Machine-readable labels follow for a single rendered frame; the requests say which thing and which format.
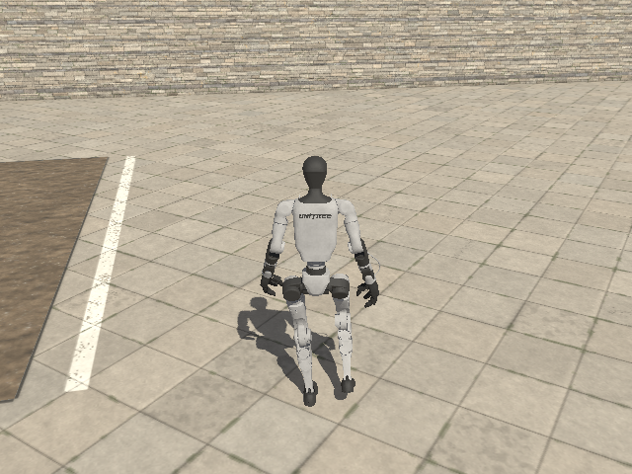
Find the left robot thigh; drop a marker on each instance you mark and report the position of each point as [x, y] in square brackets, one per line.
[295, 300]

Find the right robot upper arm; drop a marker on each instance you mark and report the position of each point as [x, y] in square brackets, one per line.
[346, 208]

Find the left robot hand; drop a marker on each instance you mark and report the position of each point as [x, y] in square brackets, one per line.
[272, 281]

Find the right robot hand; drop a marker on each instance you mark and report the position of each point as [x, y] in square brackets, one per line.
[373, 292]

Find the robot right shin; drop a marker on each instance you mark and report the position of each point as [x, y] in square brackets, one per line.
[346, 347]

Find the left robot upper arm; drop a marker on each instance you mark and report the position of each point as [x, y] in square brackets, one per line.
[284, 209]

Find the robot left forearm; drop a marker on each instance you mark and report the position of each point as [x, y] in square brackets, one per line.
[270, 262]

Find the robot right forearm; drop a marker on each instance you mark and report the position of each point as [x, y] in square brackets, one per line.
[364, 265]

